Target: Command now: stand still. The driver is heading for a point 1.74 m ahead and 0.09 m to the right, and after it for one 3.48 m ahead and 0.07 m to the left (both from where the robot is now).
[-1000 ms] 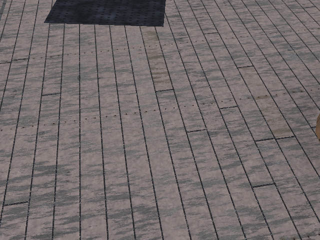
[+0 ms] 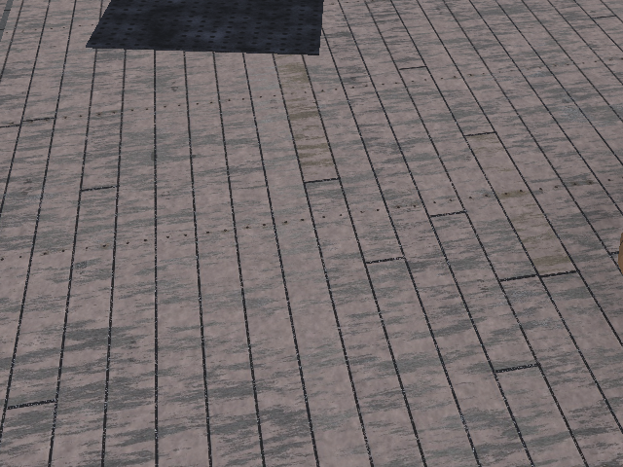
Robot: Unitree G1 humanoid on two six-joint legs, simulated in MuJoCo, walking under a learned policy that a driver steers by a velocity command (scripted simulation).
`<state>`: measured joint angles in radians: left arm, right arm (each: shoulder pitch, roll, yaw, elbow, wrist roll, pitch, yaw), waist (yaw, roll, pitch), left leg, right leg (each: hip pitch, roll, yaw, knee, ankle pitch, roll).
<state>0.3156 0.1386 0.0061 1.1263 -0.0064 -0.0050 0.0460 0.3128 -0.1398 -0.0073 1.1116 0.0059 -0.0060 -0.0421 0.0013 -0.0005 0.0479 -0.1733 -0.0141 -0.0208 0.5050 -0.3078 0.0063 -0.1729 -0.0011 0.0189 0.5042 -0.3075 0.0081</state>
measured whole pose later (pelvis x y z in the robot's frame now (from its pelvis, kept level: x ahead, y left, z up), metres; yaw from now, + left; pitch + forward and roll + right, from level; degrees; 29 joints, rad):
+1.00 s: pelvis +0.32 +0.02 +0.00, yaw -1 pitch +1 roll +1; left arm 0.33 0.23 0.03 0.96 -0.03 -0.11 0.00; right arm 0.18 -0.24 -0.04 0.93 0.00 -0.11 0.04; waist 0.00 -0.02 0.03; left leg -0.32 -0.06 0.08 0.43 -0.13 0.08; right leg -0.42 -0.05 0.05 1.27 -0.32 -0.06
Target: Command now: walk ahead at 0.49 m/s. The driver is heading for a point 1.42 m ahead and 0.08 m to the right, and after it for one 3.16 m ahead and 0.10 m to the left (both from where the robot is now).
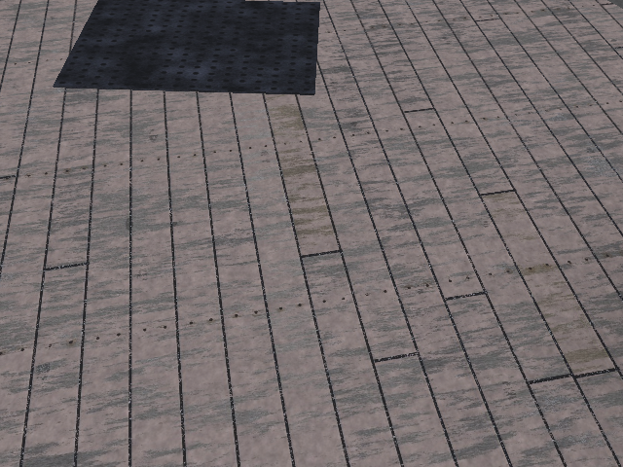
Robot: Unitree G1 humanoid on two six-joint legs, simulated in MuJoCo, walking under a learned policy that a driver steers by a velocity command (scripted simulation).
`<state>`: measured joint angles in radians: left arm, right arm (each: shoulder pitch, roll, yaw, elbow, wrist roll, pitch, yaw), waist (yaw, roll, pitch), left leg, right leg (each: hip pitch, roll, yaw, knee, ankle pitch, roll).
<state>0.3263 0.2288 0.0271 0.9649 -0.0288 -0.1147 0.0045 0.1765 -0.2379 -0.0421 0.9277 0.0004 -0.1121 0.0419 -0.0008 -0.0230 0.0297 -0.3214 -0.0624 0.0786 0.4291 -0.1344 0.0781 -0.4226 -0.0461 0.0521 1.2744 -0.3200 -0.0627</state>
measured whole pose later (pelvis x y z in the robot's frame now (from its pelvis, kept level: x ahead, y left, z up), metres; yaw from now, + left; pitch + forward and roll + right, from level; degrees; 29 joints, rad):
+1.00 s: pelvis +0.55 -0.02 -0.01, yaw +1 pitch +2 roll -1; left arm 0.42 0.25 0.06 1.02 -0.01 -0.06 0.01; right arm 0.02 -0.23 -0.05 0.84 0.02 -0.11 0.04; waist 0.05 0.00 0.01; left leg -0.50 0.02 0.04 0.53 -0.06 0.08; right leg 0.04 -0.01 -0.05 0.44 -0.46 0.00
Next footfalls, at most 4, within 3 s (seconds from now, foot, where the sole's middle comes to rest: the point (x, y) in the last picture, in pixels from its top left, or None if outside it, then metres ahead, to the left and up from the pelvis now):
0.42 right None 0.41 -0.16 -0.77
0.98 left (287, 365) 0.71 0.08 -0.77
1.54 right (372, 258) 1.03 -0.14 -0.77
1.90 left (282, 271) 0.98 0.10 -0.77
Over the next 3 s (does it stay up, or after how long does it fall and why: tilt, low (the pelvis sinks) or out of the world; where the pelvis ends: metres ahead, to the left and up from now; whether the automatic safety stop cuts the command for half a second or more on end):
stays up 1.04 0.00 0.00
